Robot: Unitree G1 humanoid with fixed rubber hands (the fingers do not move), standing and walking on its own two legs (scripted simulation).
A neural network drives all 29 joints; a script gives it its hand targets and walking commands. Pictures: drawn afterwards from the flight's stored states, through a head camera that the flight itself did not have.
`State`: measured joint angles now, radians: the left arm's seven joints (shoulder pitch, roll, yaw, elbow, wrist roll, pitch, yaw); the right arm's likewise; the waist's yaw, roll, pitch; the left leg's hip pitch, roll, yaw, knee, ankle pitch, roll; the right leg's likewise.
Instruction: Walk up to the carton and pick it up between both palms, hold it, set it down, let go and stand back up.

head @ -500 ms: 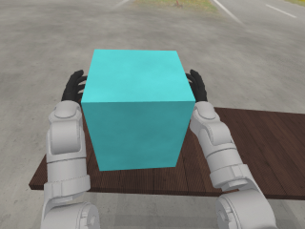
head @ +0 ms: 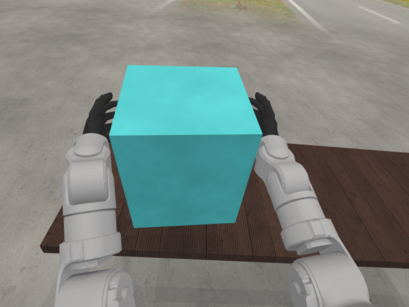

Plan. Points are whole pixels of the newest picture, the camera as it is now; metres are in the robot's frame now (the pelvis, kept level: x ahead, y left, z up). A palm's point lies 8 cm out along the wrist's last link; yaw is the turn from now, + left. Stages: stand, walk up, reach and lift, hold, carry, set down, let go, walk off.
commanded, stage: hold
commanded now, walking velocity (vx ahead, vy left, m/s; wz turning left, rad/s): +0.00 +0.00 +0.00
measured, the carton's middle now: (184, 148) +0.39 +0.01 +0.17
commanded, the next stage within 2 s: none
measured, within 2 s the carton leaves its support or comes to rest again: neither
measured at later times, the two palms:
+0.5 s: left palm (98, 137) +0.36 +0.17 +0.21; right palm (265, 135) +0.37 -0.14 +0.22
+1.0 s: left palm (97, 137) +0.36 +0.17 +0.21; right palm (265, 135) +0.36 -0.14 +0.22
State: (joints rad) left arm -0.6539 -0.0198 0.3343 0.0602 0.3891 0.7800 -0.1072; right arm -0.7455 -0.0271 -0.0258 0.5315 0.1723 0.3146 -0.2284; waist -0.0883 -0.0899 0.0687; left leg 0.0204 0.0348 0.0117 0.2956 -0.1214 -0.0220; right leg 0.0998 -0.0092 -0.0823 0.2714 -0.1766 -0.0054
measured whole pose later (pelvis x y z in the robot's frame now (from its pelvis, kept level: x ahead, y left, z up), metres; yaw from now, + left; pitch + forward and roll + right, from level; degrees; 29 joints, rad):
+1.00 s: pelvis +0.00 +0.00 +0.00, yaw +0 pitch -11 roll +0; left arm -0.65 -0.02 0.33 0.06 0.39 0.78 -0.11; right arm -0.74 -0.03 -0.02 0.52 0.18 0.32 -0.23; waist -0.09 -0.09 0.07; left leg 0.02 0.03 0.01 0.30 -0.12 -0.02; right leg 0.10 -0.01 -0.08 0.27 -0.18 -0.01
